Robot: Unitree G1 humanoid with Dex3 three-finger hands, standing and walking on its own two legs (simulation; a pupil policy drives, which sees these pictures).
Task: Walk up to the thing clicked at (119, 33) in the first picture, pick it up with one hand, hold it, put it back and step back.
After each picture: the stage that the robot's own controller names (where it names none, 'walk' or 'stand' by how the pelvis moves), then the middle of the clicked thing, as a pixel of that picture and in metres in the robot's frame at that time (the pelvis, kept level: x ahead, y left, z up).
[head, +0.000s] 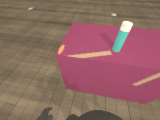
stand; (121, 38) +0.67 -0.20 +0.13
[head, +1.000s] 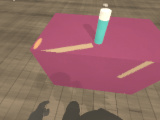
sink last; (101, 28) +0.65 +0.00 +0.16
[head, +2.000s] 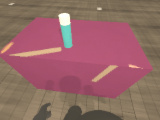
stand; (66, 32) +0.58 +0.25 +0.16
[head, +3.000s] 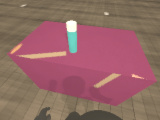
stand; (72, 38) +0.58 +0.21 +0.13
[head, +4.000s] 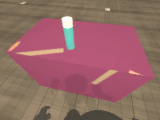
stand; (69, 35) +0.60 +0.22 +0.14
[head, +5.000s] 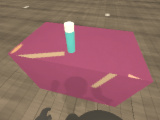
stand; (70, 39) +0.59 +0.22 +0.13
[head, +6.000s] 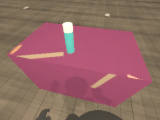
stand; (69, 39) +0.58 +0.22 +0.13
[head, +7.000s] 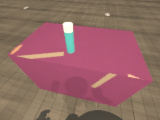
stand; (69, 39) +0.59 +0.22 +0.13
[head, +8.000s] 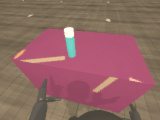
rise first; (70, 43) +0.57 +0.23 +0.13
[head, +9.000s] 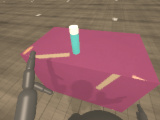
go down; (75, 40) +0.60 +0.22 +0.13
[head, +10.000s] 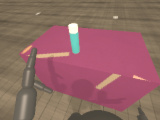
go down; (74, 39) +0.59 +0.22 +0.14
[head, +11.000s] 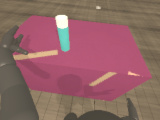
go down; (63, 35) +0.56 +0.21 +0.15
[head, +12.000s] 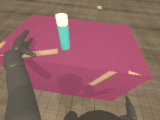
close in; (63, 34) +0.57 +0.21 +0.16
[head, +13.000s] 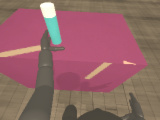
close; (52, 26) +0.59 +0.24 +0.18
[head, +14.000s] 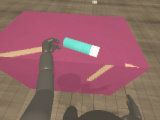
close; (80, 47) +0.51 +0.07 +0.09
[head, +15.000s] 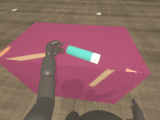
lift; (82, 54) +0.49 +0.07 +0.08
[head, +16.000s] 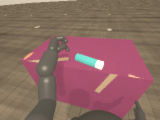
hold; (88, 61) +0.51 +0.06 +0.06
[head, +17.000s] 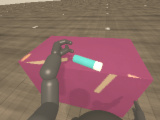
hold; (86, 62) +0.49 +0.08 +0.06
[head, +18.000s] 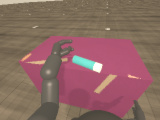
stand; (86, 63) +0.48 +0.08 +0.06
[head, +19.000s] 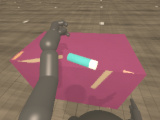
crouch; (81, 60) +0.48 +0.09 +0.06
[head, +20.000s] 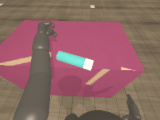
lower; (74, 60) +0.43 +0.09 +0.06
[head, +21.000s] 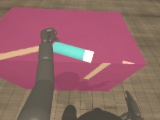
lower; (73, 51) +0.45 +0.09 +0.09
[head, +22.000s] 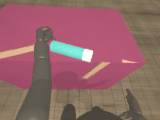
lower; (71, 51) +0.45 +0.10 +0.10
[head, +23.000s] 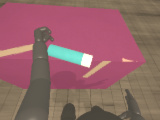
lower; (70, 55) +0.42 +0.10 +0.10
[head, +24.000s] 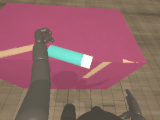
lower; (70, 56) +0.41 +0.11 +0.10
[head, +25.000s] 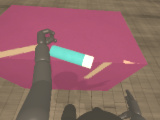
loosen; (71, 56) +0.41 +0.10 +0.10
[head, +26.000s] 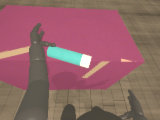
withdraw; (69, 56) +0.41 +0.11 +0.10
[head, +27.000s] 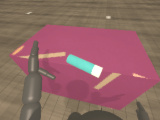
sink last; (83, 65) +0.39 +0.10 +0.07
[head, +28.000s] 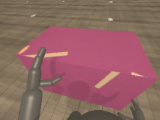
stand; out of the picture +0.02 +0.39 -0.71
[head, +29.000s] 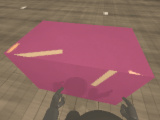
stand; out of the picture +0.00 +0.40 -0.72
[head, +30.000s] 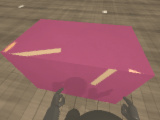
stand; out of the picture -0.01 +0.40 -0.70
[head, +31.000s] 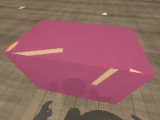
stand; out of the picture +0.00 +0.39 -0.70
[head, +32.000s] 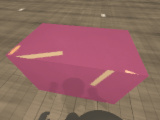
walk; out of the picture +0.01 +0.39 -0.74
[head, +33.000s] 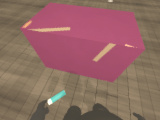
walk; (56, 97) +0.27 +0.41 -0.73
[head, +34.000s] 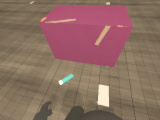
stand; (66, 79) +0.61 +0.43 -0.73
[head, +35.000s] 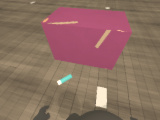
stand; (64, 79) +0.63 +0.42 -0.74
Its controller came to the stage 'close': yes
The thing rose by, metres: 0.00
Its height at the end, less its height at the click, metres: -0.87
